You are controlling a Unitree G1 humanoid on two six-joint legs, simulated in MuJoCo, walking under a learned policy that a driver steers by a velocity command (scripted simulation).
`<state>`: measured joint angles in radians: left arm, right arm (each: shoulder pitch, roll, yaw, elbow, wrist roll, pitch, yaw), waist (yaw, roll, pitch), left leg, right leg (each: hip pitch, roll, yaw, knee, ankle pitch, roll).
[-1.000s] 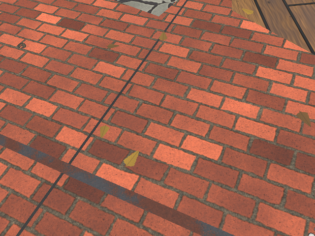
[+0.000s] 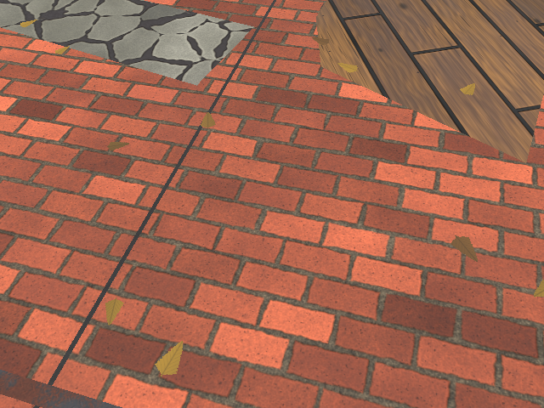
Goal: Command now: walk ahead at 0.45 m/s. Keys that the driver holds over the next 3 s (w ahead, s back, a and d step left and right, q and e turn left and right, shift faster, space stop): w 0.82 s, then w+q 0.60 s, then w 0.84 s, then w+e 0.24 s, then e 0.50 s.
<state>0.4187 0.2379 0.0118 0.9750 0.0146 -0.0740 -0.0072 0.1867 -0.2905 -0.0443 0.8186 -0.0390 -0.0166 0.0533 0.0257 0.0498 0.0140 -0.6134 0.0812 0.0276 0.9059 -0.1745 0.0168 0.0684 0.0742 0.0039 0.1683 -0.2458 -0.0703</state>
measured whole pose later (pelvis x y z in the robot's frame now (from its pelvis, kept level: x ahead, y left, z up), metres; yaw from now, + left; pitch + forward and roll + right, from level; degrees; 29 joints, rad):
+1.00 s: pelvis +0.56 +0.01 +0.00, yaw +3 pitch -1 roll -1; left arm 0.35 0.22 0.04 1.02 0.02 -0.10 0.00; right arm 0.23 -0.24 -0.05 0.94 -0.03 -0.03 0.03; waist 0.00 0.04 0.05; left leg -0.61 0.08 -0.04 1.04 -0.18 0.06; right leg -0.08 0.07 -0.14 0.27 -0.18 -0.09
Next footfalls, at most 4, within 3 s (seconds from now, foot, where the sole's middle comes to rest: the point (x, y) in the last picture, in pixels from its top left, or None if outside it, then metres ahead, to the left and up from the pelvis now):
0.18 left None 0.28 0.11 -0.78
0.74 right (326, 375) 0.59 -0.06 -0.78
1.28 left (254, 284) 0.85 0.14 -0.78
1.82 right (272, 192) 1.21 0.09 -0.78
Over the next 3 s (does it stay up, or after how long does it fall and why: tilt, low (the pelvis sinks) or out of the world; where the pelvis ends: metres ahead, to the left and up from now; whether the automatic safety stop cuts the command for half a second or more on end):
stays up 1.49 0.30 -0.02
